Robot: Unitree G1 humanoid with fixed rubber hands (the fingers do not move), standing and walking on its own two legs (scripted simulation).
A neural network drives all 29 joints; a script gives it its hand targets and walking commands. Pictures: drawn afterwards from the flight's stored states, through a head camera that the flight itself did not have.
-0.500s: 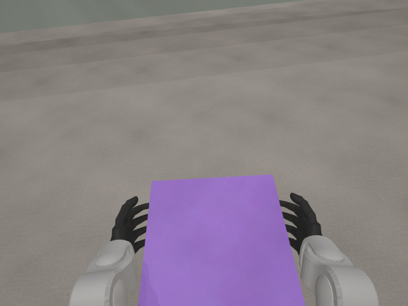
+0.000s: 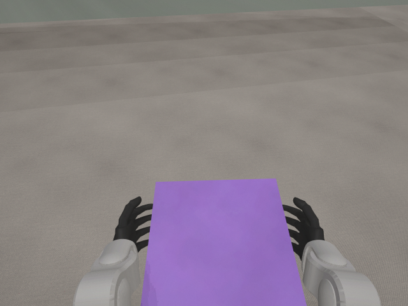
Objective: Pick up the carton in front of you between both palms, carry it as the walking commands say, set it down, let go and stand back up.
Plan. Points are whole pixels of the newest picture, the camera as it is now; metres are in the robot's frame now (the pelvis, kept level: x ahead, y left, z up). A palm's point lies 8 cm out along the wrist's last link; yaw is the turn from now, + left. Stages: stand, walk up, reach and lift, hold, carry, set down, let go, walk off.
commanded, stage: carry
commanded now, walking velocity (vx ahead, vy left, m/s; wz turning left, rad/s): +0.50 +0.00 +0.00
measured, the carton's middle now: (217, 261) +0.23 -0.01 -0.01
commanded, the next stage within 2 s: none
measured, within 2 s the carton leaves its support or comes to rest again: neither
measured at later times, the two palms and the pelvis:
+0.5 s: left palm (165, 116) +0.56 +0.11 +0.08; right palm (279, 113) +0.58 -0.19 +0.07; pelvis +0.34 -0.06 +0.00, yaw +4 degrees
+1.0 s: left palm (159, 59) +0.90 +0.16 +0.06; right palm (245, 60) +0.89 -0.14 +0.07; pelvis +0.65 +0.01 -0.01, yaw +0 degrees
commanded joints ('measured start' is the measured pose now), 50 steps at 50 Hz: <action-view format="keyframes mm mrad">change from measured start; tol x32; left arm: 1 -330 -852 -656 -89 -260 -29 -109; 50 -329 -919 -672 -95 -288 -40 -131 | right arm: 1 -361 811 650 -100 291 -19 156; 50 -371 902 667 -110 300 -36 156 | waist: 1 11 148 -189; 13 31 164 -128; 16 49 -329 -353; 50 24 113 -324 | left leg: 1 239 235 -182 -166 115 45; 13 283 185 9 120 637 -16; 18 -430 30 -221 1072 -272 -51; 36 -388 32 -10 226 154 -65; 40 119 -36 49 127 140 -48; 42 542 419 -613 44 448 175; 50 206 253 -115 -8 703 50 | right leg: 1 -97 -15 -30 -124 79 21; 10 -50 36 -125 -477 185 -14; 14 450 123 -194 -559 95 -39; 16 875 -329 556 -745 -143 -212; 19 706 -269 341 -736 299 -181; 39 639 -92 -168 -577 749 -47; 43 13 111 46 307 -321 33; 50 181 38 4 -218 -133 17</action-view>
